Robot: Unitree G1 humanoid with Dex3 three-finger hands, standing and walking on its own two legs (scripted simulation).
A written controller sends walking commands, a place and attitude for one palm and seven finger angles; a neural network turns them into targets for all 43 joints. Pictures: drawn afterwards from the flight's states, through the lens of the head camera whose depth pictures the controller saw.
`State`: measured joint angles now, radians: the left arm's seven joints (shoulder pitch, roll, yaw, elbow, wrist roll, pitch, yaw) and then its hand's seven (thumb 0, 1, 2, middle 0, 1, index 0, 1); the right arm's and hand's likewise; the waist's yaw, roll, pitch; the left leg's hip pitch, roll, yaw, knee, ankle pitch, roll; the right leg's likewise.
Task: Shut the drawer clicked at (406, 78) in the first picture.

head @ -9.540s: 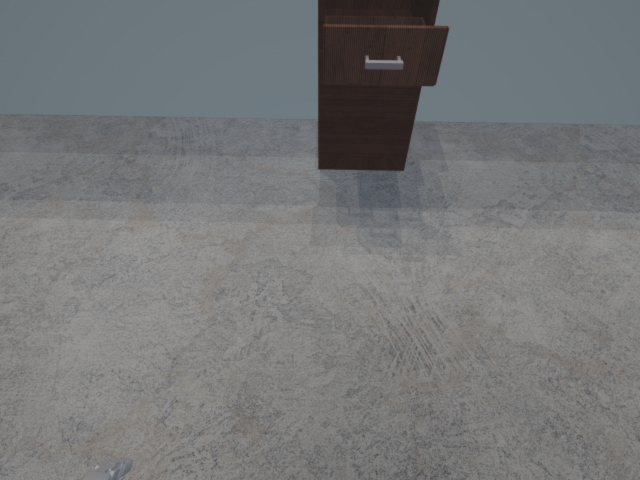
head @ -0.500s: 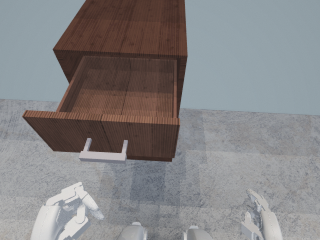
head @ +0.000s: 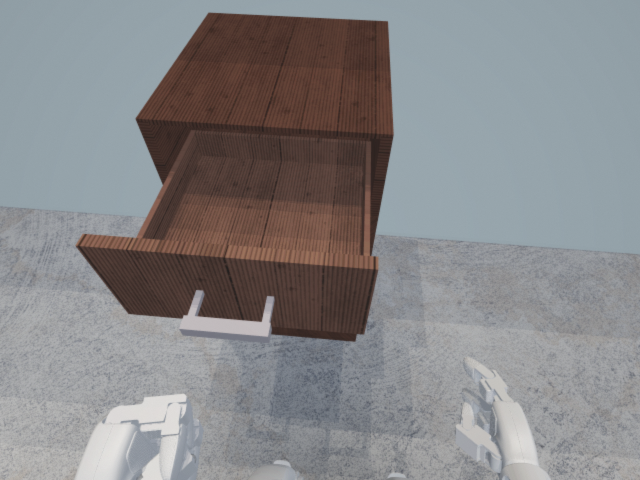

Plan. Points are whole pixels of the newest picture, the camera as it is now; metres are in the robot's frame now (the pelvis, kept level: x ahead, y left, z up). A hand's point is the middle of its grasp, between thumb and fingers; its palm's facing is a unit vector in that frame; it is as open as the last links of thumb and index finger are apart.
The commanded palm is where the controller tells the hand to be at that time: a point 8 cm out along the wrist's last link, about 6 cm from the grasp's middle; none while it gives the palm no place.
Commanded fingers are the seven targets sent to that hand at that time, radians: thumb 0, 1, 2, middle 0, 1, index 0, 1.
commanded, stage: raise the hand and make a fist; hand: left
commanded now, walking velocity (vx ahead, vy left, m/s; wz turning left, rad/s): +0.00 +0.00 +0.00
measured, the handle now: (230, 315) +0.33 +0.16 -0.01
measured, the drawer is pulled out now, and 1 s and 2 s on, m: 0.26 0.26 0.26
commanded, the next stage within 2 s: bring the fist close to the handle in 0.40 s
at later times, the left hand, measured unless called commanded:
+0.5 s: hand (185, 466) +0.13 +0.14 +0.09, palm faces +0.02 -1.00 -0.03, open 3.3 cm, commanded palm +0.09 +0.19 +0.09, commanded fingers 0.00 0.90 0.90 -1.40 -1.60 -1.40 -1.60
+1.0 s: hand (215, 440) +0.16 +0.13 +0.04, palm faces -0.02 -1.00 -0.02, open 3.3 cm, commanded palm +0.13 +0.19 +0.04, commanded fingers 0.00 0.90 0.90 -1.40 -1.60 -1.40 -1.60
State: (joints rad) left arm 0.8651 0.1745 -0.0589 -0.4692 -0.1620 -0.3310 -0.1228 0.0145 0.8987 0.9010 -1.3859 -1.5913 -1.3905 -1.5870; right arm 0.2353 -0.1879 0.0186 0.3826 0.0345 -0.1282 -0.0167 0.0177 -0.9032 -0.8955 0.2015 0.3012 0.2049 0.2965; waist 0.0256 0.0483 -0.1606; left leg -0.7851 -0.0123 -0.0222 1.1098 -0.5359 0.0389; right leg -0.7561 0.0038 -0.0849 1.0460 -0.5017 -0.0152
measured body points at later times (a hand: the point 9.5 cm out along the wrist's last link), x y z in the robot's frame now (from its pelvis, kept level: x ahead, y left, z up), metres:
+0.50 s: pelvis +0.00 -0.01 +0.00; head +0.04 -0.01 +0.45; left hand +0.13 +0.19 +0.09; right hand +0.21 -0.23 -0.05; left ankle +0.01 +0.09 -0.66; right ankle +0.01 -0.12 -0.66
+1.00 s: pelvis -0.01 -0.01 -0.02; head +0.05 +0.00 +0.43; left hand +0.16 +0.18 +0.05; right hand +0.19 -0.23 -0.08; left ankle +0.01 +0.09 -0.66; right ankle +0.01 -0.12 -0.66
